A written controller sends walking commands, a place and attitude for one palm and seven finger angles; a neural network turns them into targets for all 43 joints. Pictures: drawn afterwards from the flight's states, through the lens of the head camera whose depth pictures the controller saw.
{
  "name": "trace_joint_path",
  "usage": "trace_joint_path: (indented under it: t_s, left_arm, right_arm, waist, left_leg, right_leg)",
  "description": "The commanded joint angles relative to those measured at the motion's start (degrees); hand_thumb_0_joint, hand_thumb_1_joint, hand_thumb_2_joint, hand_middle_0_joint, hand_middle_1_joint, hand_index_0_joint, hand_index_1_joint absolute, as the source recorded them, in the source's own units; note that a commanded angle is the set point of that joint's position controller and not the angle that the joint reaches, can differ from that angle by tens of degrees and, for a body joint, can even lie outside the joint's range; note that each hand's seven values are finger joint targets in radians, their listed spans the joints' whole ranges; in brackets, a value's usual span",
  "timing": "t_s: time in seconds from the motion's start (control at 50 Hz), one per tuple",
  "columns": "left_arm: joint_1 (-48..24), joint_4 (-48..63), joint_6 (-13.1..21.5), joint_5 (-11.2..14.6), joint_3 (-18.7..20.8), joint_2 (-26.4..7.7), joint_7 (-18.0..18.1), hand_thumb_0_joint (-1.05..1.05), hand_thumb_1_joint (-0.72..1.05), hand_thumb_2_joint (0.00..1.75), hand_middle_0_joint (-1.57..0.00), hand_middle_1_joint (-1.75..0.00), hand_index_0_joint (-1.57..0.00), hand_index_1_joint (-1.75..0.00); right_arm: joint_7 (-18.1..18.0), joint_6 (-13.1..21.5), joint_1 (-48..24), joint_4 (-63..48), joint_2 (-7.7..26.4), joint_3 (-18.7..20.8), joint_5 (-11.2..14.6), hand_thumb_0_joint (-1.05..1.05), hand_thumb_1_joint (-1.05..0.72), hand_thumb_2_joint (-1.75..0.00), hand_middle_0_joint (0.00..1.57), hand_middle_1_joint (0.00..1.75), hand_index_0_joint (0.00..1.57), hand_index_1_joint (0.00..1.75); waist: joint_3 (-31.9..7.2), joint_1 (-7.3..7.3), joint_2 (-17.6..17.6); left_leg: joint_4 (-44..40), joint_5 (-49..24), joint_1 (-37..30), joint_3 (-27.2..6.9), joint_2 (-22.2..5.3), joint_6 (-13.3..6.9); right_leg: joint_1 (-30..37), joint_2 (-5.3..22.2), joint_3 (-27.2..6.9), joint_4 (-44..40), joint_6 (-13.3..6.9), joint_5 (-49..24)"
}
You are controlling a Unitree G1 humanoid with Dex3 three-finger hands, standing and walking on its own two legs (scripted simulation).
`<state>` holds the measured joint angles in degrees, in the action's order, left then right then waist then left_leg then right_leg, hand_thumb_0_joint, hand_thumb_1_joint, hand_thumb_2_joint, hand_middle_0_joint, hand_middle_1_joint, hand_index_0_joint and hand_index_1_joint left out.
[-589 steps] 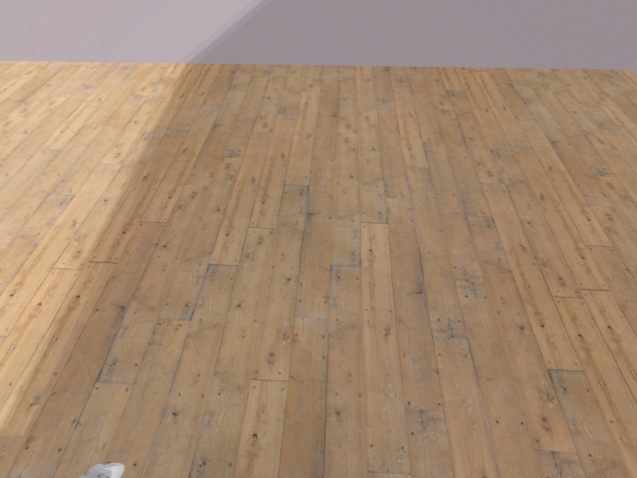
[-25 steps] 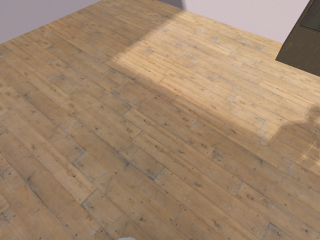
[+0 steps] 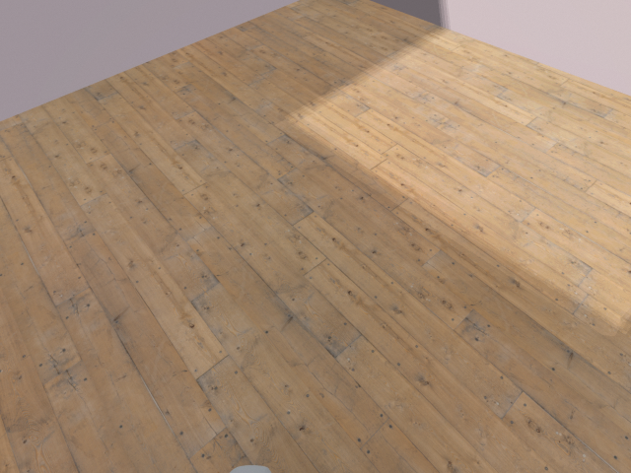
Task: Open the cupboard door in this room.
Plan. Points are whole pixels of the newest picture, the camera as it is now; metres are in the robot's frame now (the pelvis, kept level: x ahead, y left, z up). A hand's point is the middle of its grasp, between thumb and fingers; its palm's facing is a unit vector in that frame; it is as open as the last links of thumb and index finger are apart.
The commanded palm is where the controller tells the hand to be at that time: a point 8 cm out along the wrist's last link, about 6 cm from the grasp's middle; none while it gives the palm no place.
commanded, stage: turn or walk to find it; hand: left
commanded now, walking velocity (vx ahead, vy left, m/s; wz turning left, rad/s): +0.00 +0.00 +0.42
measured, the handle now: out of the picture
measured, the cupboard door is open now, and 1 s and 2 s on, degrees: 0 0 0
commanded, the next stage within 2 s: none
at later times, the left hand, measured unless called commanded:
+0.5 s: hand out of the picture +0.06 +0.21 -0.15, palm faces +0.20 -0.94 -0.29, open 7.4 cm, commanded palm none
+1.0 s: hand out of the picture -0.12 +0.19 -0.19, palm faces +0.45 -0.86 -0.24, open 7.4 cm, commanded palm none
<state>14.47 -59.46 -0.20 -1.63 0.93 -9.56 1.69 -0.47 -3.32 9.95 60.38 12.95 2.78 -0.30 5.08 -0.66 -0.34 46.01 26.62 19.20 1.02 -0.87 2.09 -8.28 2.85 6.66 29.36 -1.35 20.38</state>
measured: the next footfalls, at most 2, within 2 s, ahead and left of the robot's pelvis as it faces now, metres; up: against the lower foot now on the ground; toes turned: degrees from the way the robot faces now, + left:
left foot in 0.10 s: +0.02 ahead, +0.13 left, +0.00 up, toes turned +6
right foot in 0.50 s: +0.04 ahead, -0.13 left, +0.00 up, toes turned +8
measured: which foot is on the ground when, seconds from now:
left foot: up 0.00-0.08, down 0.10-0.50, up 0.52-0.92, down 0.94-1.00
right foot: down 0.00-0.10, up 0.12-0.48, down 0.50-0.94, up 0.96-1.00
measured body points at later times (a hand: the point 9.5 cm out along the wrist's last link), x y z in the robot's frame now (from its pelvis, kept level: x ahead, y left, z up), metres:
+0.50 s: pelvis -0.01 -0.02 -0.01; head +0.02 -0.02 +0.44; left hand +0.05 +0.26 -0.13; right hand +0.10 -0.24 -0.16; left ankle -0.01 +0.13 -0.74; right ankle +0.00 -0.13 -0.74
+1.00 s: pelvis -0.05 -0.01 -0.01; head -0.02 +0.03 +0.44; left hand -0.14 +0.23 -0.17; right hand +0.15 -0.20 -0.14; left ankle -0.10 +0.08 -0.74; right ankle -0.01 -0.13 -0.71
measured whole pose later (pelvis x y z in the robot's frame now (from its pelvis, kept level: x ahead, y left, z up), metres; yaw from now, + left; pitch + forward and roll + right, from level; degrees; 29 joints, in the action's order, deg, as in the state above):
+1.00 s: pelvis -0.05 -0.01 -0.01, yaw +25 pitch +0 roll +0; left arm 14.5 -57.1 -3.5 -1.1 3.2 -15.0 1.4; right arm 0.8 -1.6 7.9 55.0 11.7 2.4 -0.9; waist 5.4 -1.5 -3.8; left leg 34.2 18.9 15.0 3.6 -0.5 -1.3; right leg -20.1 8.0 9.0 47.9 3.0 28.9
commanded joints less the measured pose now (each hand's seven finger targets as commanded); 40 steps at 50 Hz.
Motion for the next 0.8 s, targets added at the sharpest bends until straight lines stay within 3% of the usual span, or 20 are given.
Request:
trace_joint_path:
  t_s: [0.0,0.02,0.04,0.06,0.08,0.1,0.14,0.18,0.32,0.4,0.44,0.46,0.48,0.5,0.52,0.54,0.58,0.64,0.7,0.78]
  left_arm:
    - [4.04,1.59,0.55,-0.11,3.32,-12.86,0.79,0.00,0.90,0.90,-0.20,-0.30,-0.20,-0.30]
    - [3.21,1.81,0.46,0.16,3.47,-13.07,0.81,0.00,0.90,0.90,-0.20,-0.30,-0.20,-0.30]
    - [2.65,2.17,0.27,0.70,3.43,-12.87,0.65,0.00,0.90,0.90,-0.20,-0.30,-0.20,-0.30]
    - [3.71,3.28,-0.01,1.02,3.24,-11.04,0.36,0.00,0.90,0.90,-0.20,-0.30,-0.20,-0.30]
    - [3.61,4.74,-0.14,1.04,2.35,-8.06,0.22,0.00,0.90,0.90,-0.20,-0.30,-0.20,-0.30]
    - [-0.28,5.16,-0.94,0.68,2.00,-8.29,0.85,0.00,0.90,0.90,-0.20,-0.30,-0.20,-0.30]
    - [-3.05,5.37,-1.12,0.82,2.46,-8.35,0.27,0.00,0.90,0.90,-0.20,-0.30,-0.20,-0.30]
    - [-2.07,4.98,-1.05,0.71,2.44,-7.74,-0.33,0.00,0.90,0.90,-0.20,-0.30,-0.20,-0.30]
    - [-3.72,7.59,-1.42,0.81,2.73,-7.53,-0.64,0.00,0.90,0.90,-0.20,-0.30,-0.20,-0.30]
    - [-2.35,8.23,-0.91,1.02,2.83,-8.06,-0.53,0.00,0.90,0.90,-0.20,-0.30,-0.20,-0.30]
    - [1.87,7.58,-0.26,1.05,3.29,-9.02,-0.37,0.00,0.90,0.90,-0.20,-0.30,-0.20,-0.30]
    - [3.50,7.58,0.43,0.50,3.77,-11.79,-0.12,0.00,0.90,0.90,-0.20,-0.30,-0.20,-0.30]
    - [3.03,8.24,0.92,-0.31,4.86,-17.17,0.27,0.00,0.90,0.90,-0.20,-0.30,-0.20,-0.30]
    - [2.68,9.25,0.61,0.18,5.01,-17.71,0.33,0.00,0.90,0.90,-0.20,-0.30,-0.20,-0.30]
    - [-0.05,9.68,0.65,0.20,4.99,-16.05,0.51,0.00,0.90,0.90,-0.20,-0.30,-0.20,-0.30]
    - [-2.76,10.36,0.65,0.30,4.45,-14.32,0.37,0.00,0.90,0.90,-0.20,-0.30,-0.20,-0.30]
    - [-6.26,11.42,0.89,0.30,3.39,-11.68,0.16,0.00,0.90,0.90,-0.20,-0.30,-0.20,-0.30]
    - [-3.74,10.68,1.09,0.15,3.37,-11.35,0.30,0.00,0.90,0.90,-0.20,-0.30,-0.20,-0.30]
    - [0.68,8.74,1.03,0.00,3.65,-12.44,0.25,0.00,0.90,0.90,-0.20,-0.30,-0.20,-0.30]
    - [3.21,7.10,0.73,-0.24,4.17,-14.64,0.23,0.00,0.90,0.90,-0.20,-0.30,-0.20,-0.30]
  right_arm:
    - [-0.03,1.83,-2.63,-4.92,2.88,0.25,0.13,0.00,-0.90,-0.90,0.20,0.30,0.20,0.30]
    - [-0.03,2.07,-0.88,-4.56,3.24,0.27,0.00,0.00,-0.90,-0.90,0.20,0.30,0.20,0.30]
    - [0.04,2.50,1.24,-4.04,4.73,0.52,-0.21,0.00,-0.90,-0.90,0.20,0.30,0.20,0.30]
    - [0.01,3.08,3.00,-4.14,8.74,1.39,-0.78,0.00,-0.90,-0.90,0.20,0.30,0.20,0.30]
    - [0.01,2.91,5.23,-4.02,12.37,2.33,-0.63,0.00,-0.90,-0.90,0.20,0.30,0.20,0.30]
    - [-0.42,2.70,6.59,-3.12,12.35,2.27,-0.44,0.00,-0.90,-0.90,0.20,0.30,0.20,0.30]
    - [-1.11,2.71,2.97,-4.29,10.57,1.97,-0.76,0.00,-0.90,-0.90,0.20,0.30,0.20,0.30]
    - [-1.11,2.87,0.96,-5.28,10.03,1.83,-0.80,0.00,-0.90,-0.90,0.20,0.30,0.20,0.30]
    - [-0.36,2.51,0.67,-7.24,10.77,2.72,-1.14,0.00,-0.90,-0.90,0.20,0.30,0.20,0.30]
    - [0.06,1.99,-0.24,-8.58,11.00,3.30,-1.30,0.00,-0.90,-0.90,0.20,0.30,0.20,0.30]
    - [0.15,1.82,-1.42,-9.66,10.34,3.43,-0.92,0.00,-0.90,-0.90,0.20,0.30,0.20,0.30]
    - [0.38,1.90,-0.68,-10.19,8.00,3.25,-0.47,0.00,-0.90,-0.90,0.20,0.30,0.20,0.30]
    - [0.66,1.99,0.46,-11.56,3.88,2.44,-0.29,0.00,-0.90,-0.90,0.20,0.30,0.20,0.30]
    - [0.44,1.22,-2.21,-12.35,6.11,3.01,-0.79,0.00,-0.90,-0.90,0.20,0.30,0.20,0.30]
    - [0.48,0.65,-2.84,-11.73,6.33,3.25,-1.00,0.00,-0.90,-0.90,0.20,0.30,0.20,0.30]
    - [0.79,0.37,-1.74,-10.58,6.14,3.34,-0.98,0.00,-0.90,-0.90,0.20,0.30,0.20,0.30]
    - [1.34,0.06,1.94,-8.51,5.37,3.02,-1.10,0.00,-0.90,-0.90,0.20,0.30,0.20,0.30]
    - [1.48,0.07,1.71,-8.25,4.86,2.58,-0.95,0.00,-0.90,-0.90,0.20,0.30,0.20,0.30]
    - [1.39,0.24,-1.91,-8.81,4.60,2.08,-0.71,0.00,-0.90,-0.90,0.20,0.30,0.20,0.30]
    - [1.16,0.86,-3.95,-9.05,3.93,1.15,-0.22,0.00,-0.90,-0.90,0.20,0.30,0.20,0.30]
  waist:
    - [-4.87,-0.99,-9.44]
    - [-6.07,0.16,-9.03]
    - [-7.74,1.45,-6.09]
    - [-11.14,1.95,4.39]
    - [-11.54,2.50,15.80]
    - [-10.86,3.90,14.84]
    - [-6.57,2.80,10.39]
    - [-6.84,1.76,7.76]
    - [-6.44,1.81,9.17]
    - [-6.29,0.99,11.29]
    - [-7.69,-1.40,8.25]
    - [-8.73,-1.98,1.18]
    - [-8.08,-1.68,-15.53]
    - [-6.33,-3.05,-14.74]
    - [-4.16,-1.77,-12.90]
    - [-2.35,-0.15,-9.26]
    - [-2.43,2.24,-8.06]
    - [-3.61,1.02,-9.84]
    - [-4.12,-1.21,-9.63]
    - [-6.61,-2.57,-10.65]
  left_leg:
    - [-10.48,-4.38,0.28,2.45,0.38,-0.33]
    - [-16.12,-9.48,-3.51,2.67,0.23,-0.59]
    - [-23.03,-18.65,-10.77,2.17,-0.84,-1.34]
    - [-24.19,-35.01,-20.35,-8.37,-9.83,-5.17]
    - [-23.47,-56.54,-24.25,-20.00,-21.09,-12.70]
    - [-24.49,-52.87,-18.26,-19.17,-21.23,-15.18]
    - [-24.71,-45.00,-15.26,-18.16,-17.91,-15.16]
    - [-24.50,-43.75,-15.05,-14.46,-14.91,-13.47]
    - [-26.20,-34.52,-10.32,-15.79,-12.09,-12.23]
    - [-24.31,-32.86,-5.65,-17.71,-10.41,-10.94]
    - [-19.89,-27.03,-0.15,-16.88,-7.86,-8.29]
    - [-13.62,-19.20,5.04,-13.53,-3.96,-5.12]
    - [-1.20,-0.71,14.53,-4.26,4.05,-0.82]
    - [10.29,7.26,12.86,-5.19,2.69,-0.70]
    - [17.87,5.73,12.93,-6.82,1.73,-1.13]
    - [22.51,2.20,13.14,-6.49,0.79,-0.96]
    - [25.08,-3.84,12.04,-4.51,0.11,0.22]
    - [20.81,-4.39,11.27,-2.42,-0.38,1.31]
    - [13.36,-1.36,10.28,-0.91,-0.55,1.71]
    - [2.95,1.15,6.50,1.44,-0.55,1.20]
  right_leg:
    - [6.82,14.50,-9.01,-2.02,-5.95,-47.01]
    - [5.70,13.81,-7.67,0.13,-4.43,-44.44]
    - [1.66,12.53,-5.44,4.41,-2.00,-39.67]
    - [-7.84,7.64,-0.98,12.58,1.76,-24.55]
    - [-17.74,2.65,0.45,21.80,4.47,11.45]
    - [-16.08,2.29,-4.09,27.79,4.43,17.69]
    - [-20.19,2.85,-6.19,31.32,4.53,12.57]
    - [-19.86,2.28,-5.56,30.29,4.93,8.84]
    - [-15.61,0.49,-4.59,20.56,5.47,5.73]
    - [-8.43,-1.28,-3.48,10.02,5.06,2.46]
    - [0.93,-0.68,-3.08,-2.47,5.03,-6.71]
    - [6.86,4.95,-8.13,-9.35,3.81,-8.75]
    - [9.87,19.78,-23.54,-12.99,-1.81,-12.34]
    - [0.57,25.78,-26.08,-14.56,-6.96,-14.64]
    - [-3.40,23.30,-24.65,-14.41,-8.03,-14.27]
    - [-4.94,20.21,-19.47,-13.35,-7.12,-14.35]
    - [-5.11,15.37,-10.29,-11.31,-4.92,-17.90]
    - [-1.44,14.85,-7.04,-10.43,-4.87,-23.32]
    - [2.61,16.27,-7.07,-9.29,-5.97,-29.51]
    - [6.32,17.66,-6.11,-6.50,-7.26,-36.90]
